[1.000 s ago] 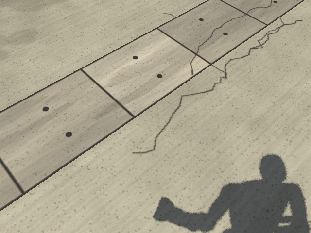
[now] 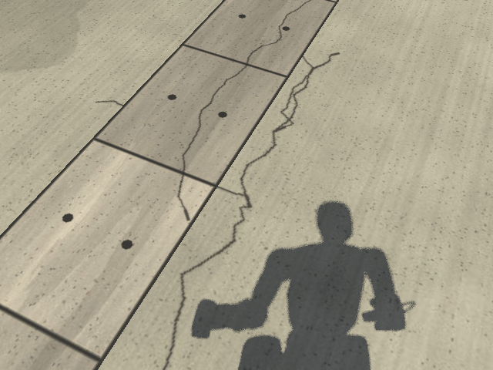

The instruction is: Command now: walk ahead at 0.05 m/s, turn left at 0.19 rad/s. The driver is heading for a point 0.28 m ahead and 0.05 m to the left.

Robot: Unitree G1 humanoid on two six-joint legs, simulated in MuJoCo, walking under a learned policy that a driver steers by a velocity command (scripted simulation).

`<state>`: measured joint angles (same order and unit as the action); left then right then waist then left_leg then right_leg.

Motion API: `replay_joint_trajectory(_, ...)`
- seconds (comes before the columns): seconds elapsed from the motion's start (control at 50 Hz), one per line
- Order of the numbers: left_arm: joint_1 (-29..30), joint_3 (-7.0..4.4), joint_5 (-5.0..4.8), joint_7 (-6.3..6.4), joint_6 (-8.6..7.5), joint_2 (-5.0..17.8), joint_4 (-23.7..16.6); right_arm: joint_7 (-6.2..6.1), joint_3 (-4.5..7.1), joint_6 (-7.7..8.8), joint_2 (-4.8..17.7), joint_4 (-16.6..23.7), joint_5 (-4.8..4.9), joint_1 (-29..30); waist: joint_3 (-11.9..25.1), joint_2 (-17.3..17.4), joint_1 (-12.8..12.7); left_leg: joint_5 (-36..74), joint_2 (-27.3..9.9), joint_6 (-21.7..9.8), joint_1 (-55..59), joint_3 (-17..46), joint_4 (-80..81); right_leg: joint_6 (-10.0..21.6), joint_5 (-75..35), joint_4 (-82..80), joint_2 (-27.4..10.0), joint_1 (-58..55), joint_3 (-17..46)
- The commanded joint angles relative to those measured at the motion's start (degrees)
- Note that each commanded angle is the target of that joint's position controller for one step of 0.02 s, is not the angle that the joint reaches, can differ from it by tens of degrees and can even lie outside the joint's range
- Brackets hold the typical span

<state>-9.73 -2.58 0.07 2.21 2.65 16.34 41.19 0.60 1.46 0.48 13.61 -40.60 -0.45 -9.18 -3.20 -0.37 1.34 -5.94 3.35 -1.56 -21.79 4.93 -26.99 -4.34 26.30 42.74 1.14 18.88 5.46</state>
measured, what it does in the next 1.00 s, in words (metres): steps on the spot: right foot, then left foot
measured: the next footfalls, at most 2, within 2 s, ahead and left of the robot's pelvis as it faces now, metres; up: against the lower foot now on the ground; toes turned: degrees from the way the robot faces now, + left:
right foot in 0.08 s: +0.05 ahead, -0.14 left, +0.00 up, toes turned +7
left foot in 0.44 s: +0.05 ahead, +0.13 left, +0.00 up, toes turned +16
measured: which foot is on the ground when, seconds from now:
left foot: down 0.00-0.10, up 0.12-0.42, down 0.44-1.00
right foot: up 0.00-0.06, down 0.08-0.46, up 0.48-0.80, down 0.82-1.00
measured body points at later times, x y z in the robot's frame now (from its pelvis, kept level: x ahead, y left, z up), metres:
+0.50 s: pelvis +0.02 +0.02 -0.01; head +0.05 +0.04 +0.44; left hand +0.07 +0.33 -0.12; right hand +0.26 -0.20 -0.08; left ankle +0.01 +0.12 -0.73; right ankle +0.01 -0.14 -0.70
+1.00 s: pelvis +0.03 +0.02 +0.00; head +0.05 +0.02 +0.45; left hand +0.07 +0.32 -0.11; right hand +0.25 -0.20 -0.11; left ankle -0.01 +0.12 -0.73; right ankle +0.08 -0.11 -0.73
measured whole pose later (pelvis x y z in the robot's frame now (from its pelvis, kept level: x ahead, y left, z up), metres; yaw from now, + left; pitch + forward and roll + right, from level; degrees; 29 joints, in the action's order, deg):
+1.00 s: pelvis +0.03 +0.02 +0.00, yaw +13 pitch +0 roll +1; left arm -13.0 -3.4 -0.5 1.3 0.4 16.5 42.5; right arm -1.7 3.4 -1.2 15.6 -40.8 -0.6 -7.3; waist -2.4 0.4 -0.8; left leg -20.0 3.3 -1.4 -15.5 0.6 -34.5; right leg -1.2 15.7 33.5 0.0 18.1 5.4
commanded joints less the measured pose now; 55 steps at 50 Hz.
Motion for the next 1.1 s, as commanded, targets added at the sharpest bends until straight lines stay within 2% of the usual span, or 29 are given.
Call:
replay_joint_trajectory(0.02, -6.17, -1.8, -0.13, 0.13, -0.77, 5.15, -0.9, -0.8, 3.76, -0.12, 12.16, 4.52, 1.03, 2.56, 9.25, 10.02, -2.3, 0.16, -12.17, -9.9, 8.76, 18.4, 8.96, 1.37, -7.0, -8.83, 1.52, -3.81, -1.92)
replay_joint_trajectory(0.08, -6.17, -2.45, 0.6, -0.17, -1.51, 6.4, -0.91, -1.69, 3.79, -0.92, 11.1, 4.38, 1.9, 2.11, 8.19, 7.88, -3.38, -10.09, -9.25, -5.86, 1.05, 17.41, 7.52, 5.26, -14.01, -17.45, -0.94, -11.97, -1.37)
replay_joint_trajectory(0.1, -6.72, -3.2, 1.38, 0.02, -1.65, 9.24, -1.09, -1.75, 3.52, -0.76, 9.61, 5.12, 1.66, 2.63, 7.05, 1.88, -3.31, -13.07, -6.32, -3.11, -4.2, 12.72, 3.05, 8.34, -11.82, -19.59, -7.0, -13.13, 3.59)
replay_joint_trajectory(0.12, -6.46, -3.84, 1.73, 0.0, -1.61, 10.96, -0.34, -1.58, 3.36, -0.51, 8.47, 6.37, 1.62, 3.47, 4.91, -9.43, -2.27, -18.2, 0.23, -0.3, -7.87, 3.57, -4.8, 12.96, -12.24, -23.39, -12.66, -10.37, 10.21)
replay_joint_trajectory(0.14, -3.47, -3.58, 2.29, 0.13, -1.92, 10.03, -1.99, -1.45, 3.8, -0.24, 9.55, 5.94, 1.3, 2.57, 4.11, -13.22, -3.04, -22.78, 2.06, 1.81, -9.63, -0.4, -16.5, 17.45, -20.36, -26.81, -19.55, -9.39, 16.12)
replay_joint_trajectory(0.18, 0.37, -2.84, 1.8, 0.82, -2.93, 7.72, -3.43, -1.51, 5.28, -0.77, 11.22, 3.8, 1.37, -1.54, 5.01, -7.58, -1.14, -25.85, 0.07, 4.03, -12.36, 0.85, -33.7, 18.35, -37.28, -23.7, -20.71, -11.52, 13.19)
replay_joint_trajectory(0.22, 1.96, -2.6, 0.16, 0.9, -3.31, 6.89, -3.44, -1.64, 4.81, -2.0, 8.87, 3.07, 1.54, -3.14, 4.71, -5.62, -0.7, -21.97, -1.54, 5.66, -15.52, 0.75, -36.34, 16.15, -44.66, -21.01, -18.28, -15.36, 7.04)
replay_joint_trajectory(0.32, -0.16, -3.78, 0.07, 0.84, -1.4, 9.39, -2.38, 0.15, 3.18, -2.66, 6.45, 7.2, 2.16, 2.73, 5.83, -9.7, -4.08, -16.75, -3.89, 6.73, -8.03, -5.7, -21.21, 15.66, -44.78, -20.47, -16.46, -16.45, -0.59)
replay_joint_trajectory(0.42, 0.57, -4.33, -1.99, 0.01, -2.02, 10.89, -1.49, 0.97, 4.6, -3.17, 9.31, 7.08, 1.62, -2.12, 6.38, -8.78, -1.11, -5.48, -1.6, 2.0, 5.63, -9.86, -1.31, 12.29, -39.17, -13.72, -16.92, -12.1, -3.88)
replay_joint_trajectory(0.44, -2.59, -3.94, -1.67, -0.43, -2.68, 9.24, -0.09, 0.29, 5.44, -3.15, 11.27, 6.73, 1.37, -4.32, 7.54, -4.34, -0.45, 3.77, -1.86, -0.16, 13.26, -6.6, 4.06, 8.6, -32.54, -7.31, -14.23, -7.61, -7.33)
replay_joint_trajectory(0.46, -3.64, -2.97, 1.27, -0.83, -3.2, 6.17, -1.51, -0.82, 7.31, -3.12, 18.69, 7.7, 1.19, -6.87, 10.3, 11.66, -1.1, 28.39, -15.25, -5.95, 25.69, 11.99, 3.75, 2.42, -9.71, 9.29, -8.31, 6.92, -12.47)
replay_joint_trajectory(0.48, 2.4, -2.32, 1.72, -0.5, -3.39, 4.95, -4.59, -0.37, 7.0, -2.2, 19.85, 8.42, -0.64, -7.73, 12.61, 17.76, 1.75, 35.45, -26.19, -19.04, 24.3, 27.41, 5.31, 0.05, 14.38, 21.31, -0.38, 17.31, -6.38)
replay_joint_trajectory(0.5, 4.11, -3.21, 0.69, -0.4, -3.15, 7.9, -4.37, 0.1, 6.12, -1.08, 16.83, 8.35, -0.88, -7.5, 12.74, 9.28, 3.13, 29.53, -24.74, -19.97, 22.81, 24.0, 6.6, 0.23, 13.55, 27.79, -2.21, 17.94, -1.28)
replay_joint_trajectory(0.54, 3.06, -3.6, -0.07, 0.22, -2.5, 7.88, -3.01, -0.47, 5.42, -0.36, 14.15, 8.33, 0.55, -1.5, 7.9, 4.59, -0.13, 17.82, -17.91, -13.57, 17.54, 15.75, 6.79, 0.85, 4.34, 25.51, -3.85, 18.26, -0.51)
replay_joint_trajectory(0.56, 2.76, -3.94, 0.44, 0.69, -2.23, 8.61, -2.86, -0.91, 5.02, -0.62, 13.24, 8.66, 1.29, 0.86, 6.89, 5.31, -1.02, 15.41, -16.24, -12.04, 15.45, 14.36, 7.18, 0.45, 0.71, 22.98, -4.1, 17.31, -0.27)
replay_joint_trajectory(0.66, -1.39, -2.26, -0.13, -0.14, -1.88, 4.26, -0.27, -1.94, 2.54, -0.8, 7.59, 7.59, -0.29, 3.16, 9.72, 7.2, -2.12, 13.17, -12.95, -10.78, 11.76, 6.2, 7.41, -1.15, -7.08, 10.13, -4.65, 6.13, -2.79)
replay_joint_trajectory(0.7, -0.13, -1.38, 0.05, -0.7, -1.9, 3.07, -0.36, -1.75, 2.04, -0.63, 6.85, 5.96, -0.93, 2.56, 8.73, 8.51, -0.68, 6.66, -13.02, -10.84, 9.49, 5.58, 8.37, -0.81, -7.75, 2.23, -5.4, 0.65, -3.38)
replay_joint_trajectory(0.74, 0.25, -1.64, -0.38, -1.07, -1.93, 4.99, -0.56, -1.27, 2.18, -0.57, 8.26, 4.4, -1.4, 2.04, 6.43, 8.81, 0.1, -0.4, -14.09, -11.33, 7.44, 6.99, 9.21, -0.05, -7.59, -2.21, -4.74, -2.33, -4.39)
replay_joint_trajectory(0.8, -0.79, -2.0, -0.21, -1.23, -2.38, 6.8, -0.84, -1.33, 2.58, -0.74, 10.18, 3.13, -0.07, 2.83, 2.92, 6.41, -1.69, -5.84, -13.47, -8.95, 6.38, 7.44, 7.13, 2.43, -14.93, -13.53, -3.27, -5.06, -5.76)
replay_joint_trajectory(0.84, -0.47, -2.63, 0.37, -0.99, -2.71, 11.01, -2.31, -1.79, 2.83, -0.38, 10.15, 2.53, -0.75, -0.61, 3.23, -0.95, 0.62, -8.49, -8.65, -4.18, 6.64, 3.62, 1.16, 5.3, -33.45, -14.77, -7.81, -6.11, 1.09)
replay_joint_trajectory(0.86, -0.42, -3.44, -0.67, -1.02, -2.67, 12.78, -1.48, -2.08, 2.82, -0.33, 9.02, 3.18, -1.14, -0.74, 3.65, -8.16, 1.99, -10.33, -3.54, -1.41, 6.67, -2.53, -1.65, 8.85, -29.86, -16.29, -9.25, -3.43, 5.43)
replay_joint_trajectory(0.9, -1.24, -3.0, -0.22, -1.07, -2.91, 9.96, -1.85, -2.9, 2.92, -0.82, 7.51, 4.07, -0.8, 3.83, 3.58, -11.85, -0.73, -10.96, -0.41, 1.16, 6.15, -6.0, -9.17, 13.14, -23.57, -21.95, -13.31, -1.75, 14.43)
replay_joint_trajectory(0.94, -0.41, -3.06, -0.07, -0.81, -3.28, 9.9, -2.68, -2.95, 3.12, -1.34, 6.35, 4.34, -0.19, 3.06, 4.24, -13.57, -0.69, -14.46, 0.19, 0.7, 3.18, -4.52, -11.13, 15.0, -25.69, -22.18, -14.54, -4.31, 17.91)
replay_joint_trajectory(1.0, 1.66, -3.45, -1.2, -0.34, -2.98, 10.03, -3.84, -1.98, 3.45, -0.53, 5.48, 3.54, 0.11, -0.06, 7.17, -11.03, 0.71, -13.45, -0.75, -0.34, 5.93, -3.32, -4.17, 13.38, -30.33, -18.02, -12.61, -6.24, 17.02)
replay_joint_trajectory(1.02, 2.17, -3.29, -1.69, -0.09, -2.38, 8.98, -4.33, -1.64, 3.79, -0.25, 6.17, 2.96, 0.07, -2.39, 9.51, -8.49, 1.49, -10.97, -2.59, -0.96, 11.37, -2.35, 0.84, 11.42, -22.15, -15.81, -10.13, -3.6, 14.96)
replay_joint_trajectory(1.04, 2.26, -2.61, -1.62, -0.03, -1.88, 6.3, -5.31, -1.62, 4.62, -0.31, 9.08, 2.72, -0.25, -3.95, 9.53, -0.49, 1.16, -14.63, -9.1, -3.5, 17.55, 4.39, 5.99, 8.28, -9.31, -8.41, -5.09, 5.04, 9.25)
replay_joint_trajectory(1.06, 2.19, -2.36, -1.88, -0.14, -1.81, 5.43, -6.73, -1.1, 5.84, -0.26, 13.38, 1.98, -0.24, -5.96, 5.77, 13.92, 1.38, -25.5, -18.6, -10.13, 20.08, 19.87, 13.65, 5.53, 3.62, 1.96, 3.03, 17.55, -0.95)
replay_joint_trajectory(1.08, 3.57, -3.09, -1.25, -0.17, -2.21, 8.06, -7.64, -0.86, 5.26, 0.75, 12.33, 2.47, -0.73, -6.28, 2.62, 13.21, 2.38, -28.45, -25.96, -14.98, 19.3, 28.38, 17.28, 4.7, 6.71, 13.98, -0.85, 24.21, 1.78)
replay_joint_trajectory(1.1, 3.12, -3.91, -1.6, -0.57, -2.47, 9.58, -7.06, -1.22, 4.56, 1.66, 10.22, 2.73, -0.57, -4.91, 0.91, 7.82, 0.89, -28.84, -25.2, -14.5, 18.71, 26.02, 17.28, 5.11, 3.32, 19.03, -2.37, 26.12, 4.15)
